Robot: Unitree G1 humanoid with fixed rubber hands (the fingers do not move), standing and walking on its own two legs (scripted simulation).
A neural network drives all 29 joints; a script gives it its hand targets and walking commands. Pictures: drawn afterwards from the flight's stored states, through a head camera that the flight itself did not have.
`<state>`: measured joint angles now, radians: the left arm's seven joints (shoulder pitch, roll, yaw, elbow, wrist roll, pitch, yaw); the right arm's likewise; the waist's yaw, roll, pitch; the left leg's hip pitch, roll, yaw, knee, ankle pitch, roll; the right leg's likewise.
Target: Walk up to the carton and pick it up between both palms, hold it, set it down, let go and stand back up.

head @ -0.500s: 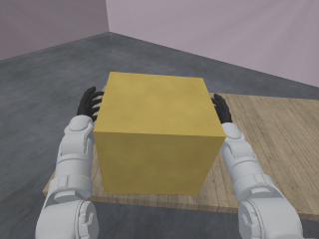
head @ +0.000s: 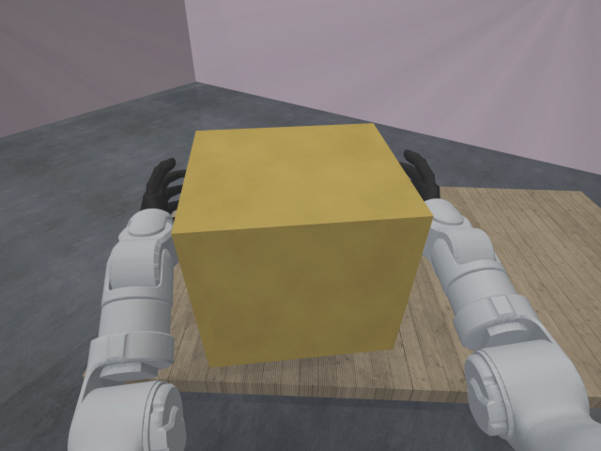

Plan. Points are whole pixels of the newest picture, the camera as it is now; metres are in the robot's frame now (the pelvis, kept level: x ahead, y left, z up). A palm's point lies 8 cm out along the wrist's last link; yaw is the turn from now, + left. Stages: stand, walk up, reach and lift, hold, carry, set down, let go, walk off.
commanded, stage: reach and lift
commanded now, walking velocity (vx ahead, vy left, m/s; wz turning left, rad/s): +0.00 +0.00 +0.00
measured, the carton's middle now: (294, 240) +0.39 +0.00 +0.16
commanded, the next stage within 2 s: hold in 0.72 s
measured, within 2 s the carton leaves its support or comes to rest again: neither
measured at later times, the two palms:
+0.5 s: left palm (161, 201) +0.39 +0.17 +0.23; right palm (426, 190) +0.39 -0.18 +0.23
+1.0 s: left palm (155, 190) +0.38 +0.17 +0.25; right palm (432, 178) +0.38 -0.18 +0.25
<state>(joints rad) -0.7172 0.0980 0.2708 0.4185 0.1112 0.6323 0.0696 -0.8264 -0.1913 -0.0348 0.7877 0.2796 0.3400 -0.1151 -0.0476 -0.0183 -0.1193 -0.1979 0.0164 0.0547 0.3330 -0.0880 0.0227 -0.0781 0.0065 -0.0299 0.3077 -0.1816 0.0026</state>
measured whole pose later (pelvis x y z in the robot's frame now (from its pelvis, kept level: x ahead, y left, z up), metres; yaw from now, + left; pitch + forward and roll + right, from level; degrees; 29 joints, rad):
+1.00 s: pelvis +0.01 +0.00 +0.00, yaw +0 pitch -2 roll -1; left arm -0.75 0.11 0.31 0.31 0.09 0.82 0.06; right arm -0.89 -0.24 0.01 0.67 0.38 0.56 -0.18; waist -0.06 0.01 -0.17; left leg -0.20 0.02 0.02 0.37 -0.13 0.01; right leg -0.06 0.02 -0.02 0.29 -0.19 0.00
